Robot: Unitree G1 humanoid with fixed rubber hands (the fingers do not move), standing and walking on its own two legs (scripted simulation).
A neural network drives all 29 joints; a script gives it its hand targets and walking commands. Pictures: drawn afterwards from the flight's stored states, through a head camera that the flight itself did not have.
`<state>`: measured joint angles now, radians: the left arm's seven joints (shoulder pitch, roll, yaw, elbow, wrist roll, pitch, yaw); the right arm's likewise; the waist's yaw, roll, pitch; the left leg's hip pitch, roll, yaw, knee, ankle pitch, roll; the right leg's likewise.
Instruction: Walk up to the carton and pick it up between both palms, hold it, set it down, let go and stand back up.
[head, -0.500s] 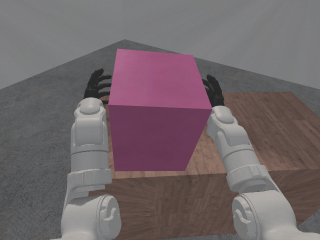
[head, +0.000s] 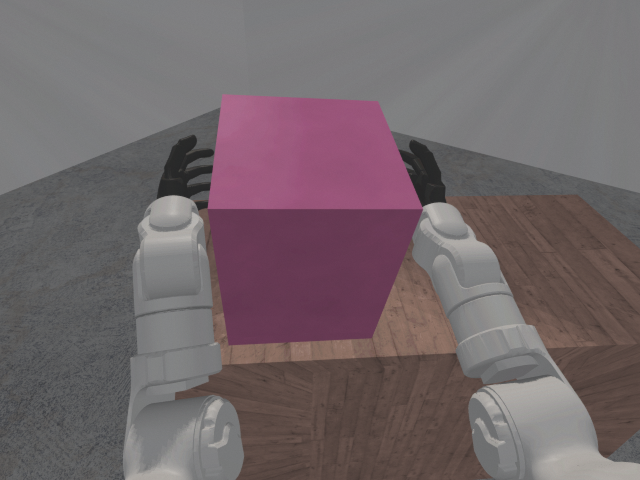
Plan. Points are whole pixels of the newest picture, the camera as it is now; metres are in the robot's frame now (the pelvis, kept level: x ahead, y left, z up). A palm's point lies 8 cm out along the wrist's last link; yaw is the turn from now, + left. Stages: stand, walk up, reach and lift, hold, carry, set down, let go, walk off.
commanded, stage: reach and lift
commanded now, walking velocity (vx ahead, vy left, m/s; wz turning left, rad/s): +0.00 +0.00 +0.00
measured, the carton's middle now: (302, 224) +0.40 +0.01 +0.17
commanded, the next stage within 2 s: hold in 0.08 s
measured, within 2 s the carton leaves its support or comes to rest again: neither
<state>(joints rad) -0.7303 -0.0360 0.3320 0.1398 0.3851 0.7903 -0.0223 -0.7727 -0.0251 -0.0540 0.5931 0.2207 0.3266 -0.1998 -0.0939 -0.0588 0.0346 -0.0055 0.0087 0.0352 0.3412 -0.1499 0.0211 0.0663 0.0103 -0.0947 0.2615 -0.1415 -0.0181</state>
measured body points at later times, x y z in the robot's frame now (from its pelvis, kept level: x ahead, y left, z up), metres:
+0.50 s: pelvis +0.00 -0.01 +0.00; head -0.07 +0.02 +0.44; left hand +0.37 +0.15 +0.25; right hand +0.38 -0.14 +0.24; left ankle +0.04 +0.10 -0.75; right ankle +0.02 -0.11 -0.75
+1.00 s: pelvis +0.00 -0.01 +0.00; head -0.07 +0.02 +0.44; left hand +0.37 +0.16 +0.25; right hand +0.37 -0.14 +0.23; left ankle +0.04 +0.10 -0.75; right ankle +0.02 -0.11 -0.75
